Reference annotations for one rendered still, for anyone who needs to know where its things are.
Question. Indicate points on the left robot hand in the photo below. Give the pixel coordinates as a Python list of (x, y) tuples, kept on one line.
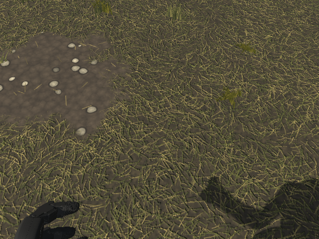
[(32, 226)]

